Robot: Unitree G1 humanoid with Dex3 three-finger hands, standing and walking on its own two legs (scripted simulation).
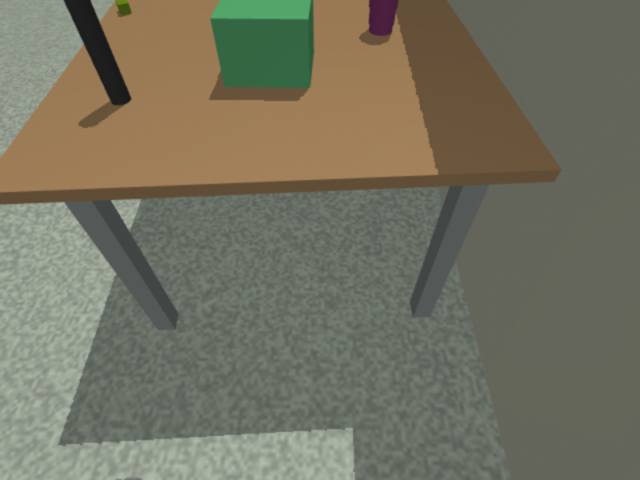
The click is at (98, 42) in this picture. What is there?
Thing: slim round
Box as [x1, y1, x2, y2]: [64, 0, 130, 104]
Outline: 64,0 111,102 113,104 123,104 130,99 130,96 90,1
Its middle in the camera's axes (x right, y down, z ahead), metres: -0.46 -0.40 +0.82
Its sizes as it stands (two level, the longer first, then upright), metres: 0.045 0.045 0.246
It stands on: a support 0.76 m high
